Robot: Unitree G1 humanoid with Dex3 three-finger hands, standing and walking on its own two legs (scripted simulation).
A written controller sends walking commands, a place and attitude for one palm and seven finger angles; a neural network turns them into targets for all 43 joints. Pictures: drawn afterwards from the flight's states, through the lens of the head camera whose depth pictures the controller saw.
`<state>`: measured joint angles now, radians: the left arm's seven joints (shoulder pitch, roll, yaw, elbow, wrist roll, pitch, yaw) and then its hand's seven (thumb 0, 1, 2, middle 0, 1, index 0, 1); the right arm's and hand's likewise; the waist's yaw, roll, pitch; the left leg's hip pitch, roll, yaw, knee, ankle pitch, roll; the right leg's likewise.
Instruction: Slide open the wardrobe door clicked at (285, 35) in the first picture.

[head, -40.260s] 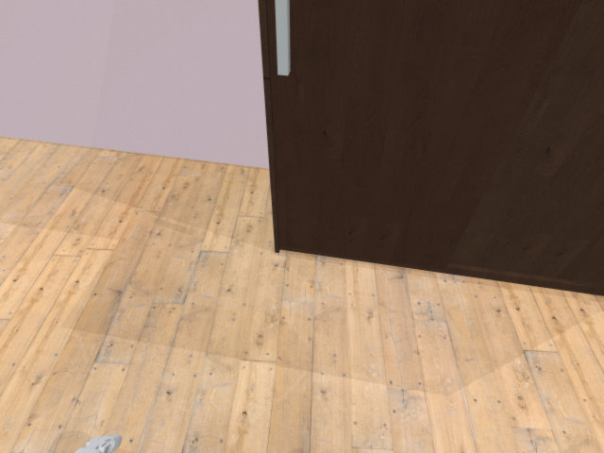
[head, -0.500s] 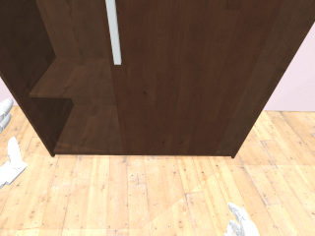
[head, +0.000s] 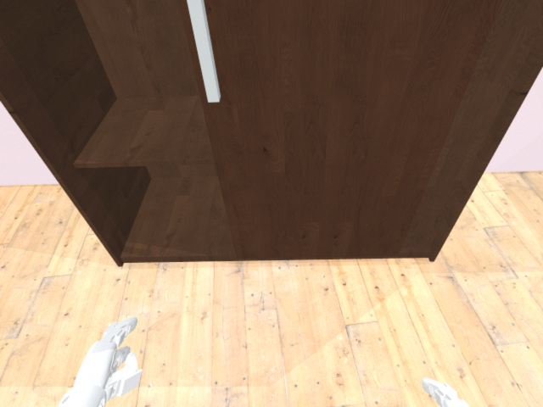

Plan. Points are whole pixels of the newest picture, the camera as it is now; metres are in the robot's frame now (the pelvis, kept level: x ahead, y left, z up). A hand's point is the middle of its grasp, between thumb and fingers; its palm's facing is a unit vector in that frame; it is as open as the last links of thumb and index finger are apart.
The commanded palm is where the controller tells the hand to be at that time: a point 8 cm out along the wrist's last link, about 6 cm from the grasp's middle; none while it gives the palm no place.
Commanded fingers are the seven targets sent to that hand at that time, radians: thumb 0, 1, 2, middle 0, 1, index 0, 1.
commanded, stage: let the arm hang, fingers relaxed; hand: left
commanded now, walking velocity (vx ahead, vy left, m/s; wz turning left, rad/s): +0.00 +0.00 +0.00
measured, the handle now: (202, 25) +0.80 +0.15 +0.24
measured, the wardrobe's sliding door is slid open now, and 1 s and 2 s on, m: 0.52 0.52 0.52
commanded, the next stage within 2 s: look to check the result in 0.92 s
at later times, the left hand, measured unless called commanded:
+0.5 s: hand out of the picture +0.03 +0.25 -0.14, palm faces -0.04 -0.97 -0.26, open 7.4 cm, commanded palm none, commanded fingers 0.00 0.90 0.90 -0.20 -0.30 -0.20 -0.30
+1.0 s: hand out of the picture +0.06 +0.24 -0.15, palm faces -0.06 -0.98 -0.20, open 7.4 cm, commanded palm none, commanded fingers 0.00 0.90 0.90 -0.20 -0.30 -0.20 -0.30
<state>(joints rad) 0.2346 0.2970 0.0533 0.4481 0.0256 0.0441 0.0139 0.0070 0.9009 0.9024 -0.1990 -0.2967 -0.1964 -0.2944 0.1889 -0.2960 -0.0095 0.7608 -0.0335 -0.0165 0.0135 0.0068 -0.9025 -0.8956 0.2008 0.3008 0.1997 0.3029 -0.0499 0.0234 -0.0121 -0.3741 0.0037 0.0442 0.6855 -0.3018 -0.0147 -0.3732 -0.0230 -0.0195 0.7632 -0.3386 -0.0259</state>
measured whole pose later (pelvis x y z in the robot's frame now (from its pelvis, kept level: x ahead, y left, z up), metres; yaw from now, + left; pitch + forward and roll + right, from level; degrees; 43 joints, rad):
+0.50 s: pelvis +0.01 +0.04 +0.03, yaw -1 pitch +0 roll -1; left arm 0.22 0.24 -0.01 1.10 0.01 0.02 0.02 0.01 0.91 0.90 -0.20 -0.30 -0.20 -0.29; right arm 0.21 -0.20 0.00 1.08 -0.02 0.02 -0.01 0.00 -0.90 -0.90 0.20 0.30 0.20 0.30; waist 0.00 0.01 0.06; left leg -0.20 -0.01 0.05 0.41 -0.21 0.03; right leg -0.19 -0.01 -0.01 0.38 -0.19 0.01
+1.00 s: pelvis +0.02 +0.06 +0.03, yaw -2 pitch -1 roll +0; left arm 0.19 0.19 -0.01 1.14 0.02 0.01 0.03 0.00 0.90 0.90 -0.20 -0.30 -0.20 -0.29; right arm 0.20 -0.17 0.00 1.15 -0.02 0.00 -0.01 0.00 -0.91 -0.90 0.20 0.30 0.20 0.30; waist -0.01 -0.02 0.05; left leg -0.14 -0.04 0.08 0.36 -0.21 0.06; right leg -0.15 -0.04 0.02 0.37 -0.20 0.04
